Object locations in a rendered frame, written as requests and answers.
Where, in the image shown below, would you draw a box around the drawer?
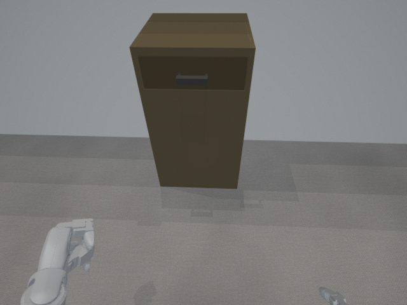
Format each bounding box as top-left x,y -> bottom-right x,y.
138,56 -> 248,90

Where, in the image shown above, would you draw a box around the cabinet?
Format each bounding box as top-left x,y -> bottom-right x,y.
130,13 -> 256,189

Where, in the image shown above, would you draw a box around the handle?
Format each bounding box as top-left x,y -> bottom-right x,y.
176,73 -> 208,85

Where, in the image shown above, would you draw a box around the robot left forearm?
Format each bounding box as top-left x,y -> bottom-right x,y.
20,268 -> 67,305

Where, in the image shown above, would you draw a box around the right robot hand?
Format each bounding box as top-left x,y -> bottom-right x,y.
319,287 -> 348,305

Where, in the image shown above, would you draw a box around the left robot hand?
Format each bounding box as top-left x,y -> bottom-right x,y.
38,219 -> 95,274

